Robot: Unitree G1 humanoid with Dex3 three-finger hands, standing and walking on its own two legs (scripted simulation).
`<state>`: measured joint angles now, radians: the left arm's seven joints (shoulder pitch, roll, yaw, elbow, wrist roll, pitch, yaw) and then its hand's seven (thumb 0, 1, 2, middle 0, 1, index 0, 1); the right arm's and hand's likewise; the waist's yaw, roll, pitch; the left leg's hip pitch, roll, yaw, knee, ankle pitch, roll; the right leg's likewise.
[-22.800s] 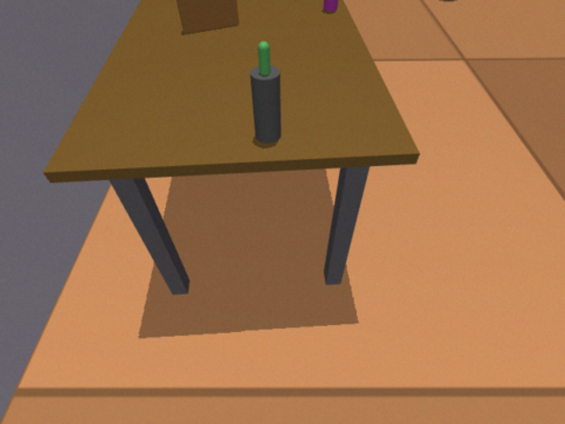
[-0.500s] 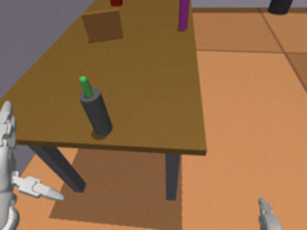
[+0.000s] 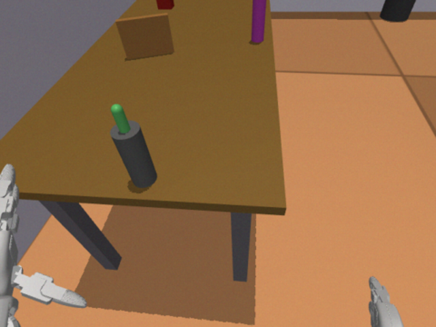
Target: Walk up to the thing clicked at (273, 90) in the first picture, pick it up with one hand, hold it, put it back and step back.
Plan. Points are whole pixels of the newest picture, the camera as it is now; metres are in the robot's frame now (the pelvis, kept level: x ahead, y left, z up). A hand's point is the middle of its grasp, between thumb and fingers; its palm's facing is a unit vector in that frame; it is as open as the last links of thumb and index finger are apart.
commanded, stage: home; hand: left
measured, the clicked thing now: (132, 146) +0.43 +0.23 +0.09
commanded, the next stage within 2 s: none
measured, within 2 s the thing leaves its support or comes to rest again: neither
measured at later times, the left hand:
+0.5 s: hand (120, 290) +0.18 +0.22 -0.03, palm faces +0.15 -0.95 -0.27, open 17.7 cm
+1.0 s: hand (146, 292) +0.20 +0.19 -0.10, palm faces +0.06 -0.97 -0.24, open 17.6 cm
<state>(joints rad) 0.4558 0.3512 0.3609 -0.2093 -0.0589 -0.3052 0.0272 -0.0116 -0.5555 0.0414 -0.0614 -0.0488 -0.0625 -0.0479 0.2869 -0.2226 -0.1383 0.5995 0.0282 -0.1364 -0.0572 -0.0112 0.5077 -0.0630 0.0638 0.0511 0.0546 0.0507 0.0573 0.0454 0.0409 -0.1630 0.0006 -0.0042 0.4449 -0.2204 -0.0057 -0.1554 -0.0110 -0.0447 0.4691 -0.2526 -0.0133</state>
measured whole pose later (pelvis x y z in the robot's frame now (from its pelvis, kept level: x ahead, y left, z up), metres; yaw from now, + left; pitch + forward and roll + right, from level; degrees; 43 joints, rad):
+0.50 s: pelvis +0.02 +0.01 +0.00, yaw +0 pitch -2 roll +0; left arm 0.43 0.21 0.09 0.22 -0.02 -0.20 0.03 -0.01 -0.60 0.02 -0.05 -0.05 -0.05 -0.04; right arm 0.19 -0.17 -0.04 0.65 0.02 -0.12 -0.05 0.00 -0.61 -0.74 0.18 0.25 0.17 0.25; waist 0.02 0.01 0.05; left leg -0.17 -0.01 0.01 0.44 -0.24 0.01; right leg -0.16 -0.02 -0.03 0.44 -0.25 0.00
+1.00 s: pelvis +0.02 +0.02 +0.00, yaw -2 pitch +0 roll +0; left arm 0.22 0.18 0.01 0.59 -0.01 -0.10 0.09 -0.01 -0.57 0.05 -0.05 -0.05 -0.05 -0.05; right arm 0.24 -0.22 0.01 0.70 0.02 -0.04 -0.05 0.01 -0.90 -0.91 0.21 0.30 0.20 0.30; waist -0.01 0.01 0.04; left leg -0.21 0.01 0.03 0.48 -0.27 0.01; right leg -0.20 -0.01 -0.01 0.46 -0.26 0.01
